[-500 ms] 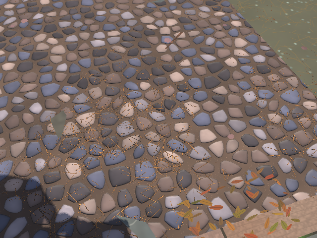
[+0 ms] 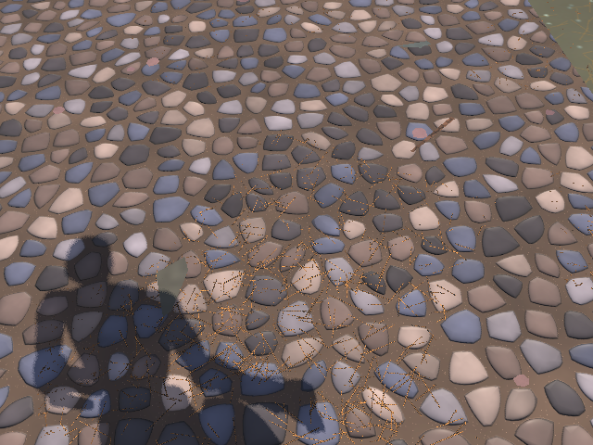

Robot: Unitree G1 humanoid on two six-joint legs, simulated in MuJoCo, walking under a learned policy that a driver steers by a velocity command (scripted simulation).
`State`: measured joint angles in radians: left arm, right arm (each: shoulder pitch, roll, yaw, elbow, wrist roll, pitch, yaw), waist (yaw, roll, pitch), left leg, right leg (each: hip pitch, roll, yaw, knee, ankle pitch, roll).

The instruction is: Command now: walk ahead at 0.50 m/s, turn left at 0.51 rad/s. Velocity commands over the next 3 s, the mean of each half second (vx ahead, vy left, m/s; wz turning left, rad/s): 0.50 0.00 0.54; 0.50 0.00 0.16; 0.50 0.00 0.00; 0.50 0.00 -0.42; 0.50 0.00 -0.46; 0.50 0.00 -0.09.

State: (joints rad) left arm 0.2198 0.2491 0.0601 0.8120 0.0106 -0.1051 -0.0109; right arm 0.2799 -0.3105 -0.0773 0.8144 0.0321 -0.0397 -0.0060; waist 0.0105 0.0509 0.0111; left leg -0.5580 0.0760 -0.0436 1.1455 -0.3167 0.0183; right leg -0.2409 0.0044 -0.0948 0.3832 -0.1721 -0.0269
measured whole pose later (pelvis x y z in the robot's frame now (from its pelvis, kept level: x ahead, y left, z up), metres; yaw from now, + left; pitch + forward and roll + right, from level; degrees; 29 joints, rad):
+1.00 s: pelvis +0.55 +0.12 -0.01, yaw +21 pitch +2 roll +0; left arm 0.19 0.27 0.05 0.79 0.00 -0.10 -0.04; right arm 0.32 -0.29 -0.05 0.79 0.02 -0.06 0.00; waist 0.00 0.03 0.02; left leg -0.41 0.01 -0.05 1.16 -0.38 0.04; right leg -0.35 0.04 -0.05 0.48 -0.16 -0.06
